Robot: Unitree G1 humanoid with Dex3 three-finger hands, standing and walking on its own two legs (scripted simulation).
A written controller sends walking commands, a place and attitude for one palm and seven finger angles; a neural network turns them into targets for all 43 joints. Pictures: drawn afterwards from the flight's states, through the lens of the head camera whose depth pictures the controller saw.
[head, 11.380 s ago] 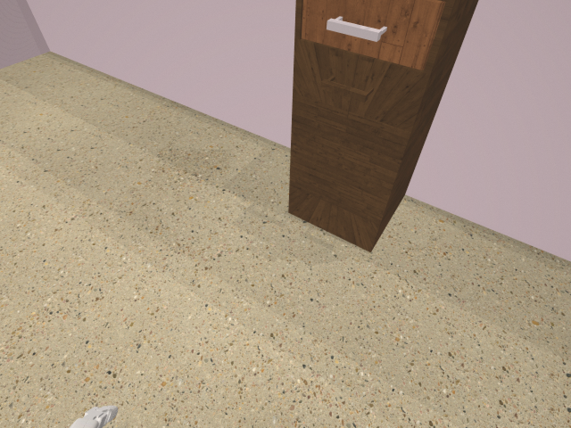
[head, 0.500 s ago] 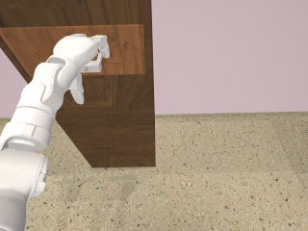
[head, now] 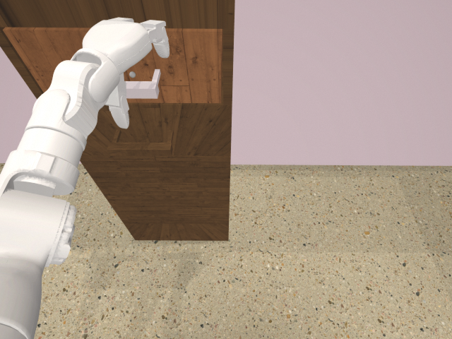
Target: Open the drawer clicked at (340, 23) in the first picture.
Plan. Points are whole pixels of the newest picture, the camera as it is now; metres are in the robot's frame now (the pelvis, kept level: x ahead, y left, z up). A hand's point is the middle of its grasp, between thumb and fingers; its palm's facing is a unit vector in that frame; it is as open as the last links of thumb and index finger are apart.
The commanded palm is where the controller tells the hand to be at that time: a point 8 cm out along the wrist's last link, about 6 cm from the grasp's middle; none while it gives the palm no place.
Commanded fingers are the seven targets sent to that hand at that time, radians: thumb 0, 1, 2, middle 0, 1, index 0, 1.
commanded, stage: move the hooked fingers above the handle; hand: left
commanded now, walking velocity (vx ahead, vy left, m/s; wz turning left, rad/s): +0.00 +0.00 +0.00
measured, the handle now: (120, 82) +0.56 +0.21 +0.14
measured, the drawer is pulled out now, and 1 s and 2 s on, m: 0.00 0.00 0.00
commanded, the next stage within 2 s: none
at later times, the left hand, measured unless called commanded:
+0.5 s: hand (93, 94) +0.48 +0.23 +0.17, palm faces -0.11 +0.06 -0.99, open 14.0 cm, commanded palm +0.49 +0.22 +0.25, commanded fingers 0.00 -0.50 0.30 -0.30 -1.20 -0.30 -1.20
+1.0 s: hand (98, 95) +0.48 +0.23 +0.17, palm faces -0.13 +0.03 -0.99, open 13.7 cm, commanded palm +0.48 +0.22 +0.25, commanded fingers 0.00 -0.50 0.30 -0.30 -1.20 -0.30 -1.20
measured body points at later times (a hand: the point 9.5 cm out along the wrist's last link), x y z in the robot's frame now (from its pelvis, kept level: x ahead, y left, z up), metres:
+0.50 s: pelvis -0.01 -0.01 +0.00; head +0.06 -0.02 +0.45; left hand +0.48 +0.23 +0.22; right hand +0.03 -0.30 -0.12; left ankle -0.02 +0.10 -0.74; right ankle -0.02 -0.13 -0.74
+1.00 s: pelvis +0.00 -0.01 +0.00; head +0.05 -0.03 +0.45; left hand +0.48 +0.22 +0.22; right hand +0.06 -0.26 -0.14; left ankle -0.02 +0.10 -0.74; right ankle -0.02 -0.13 -0.74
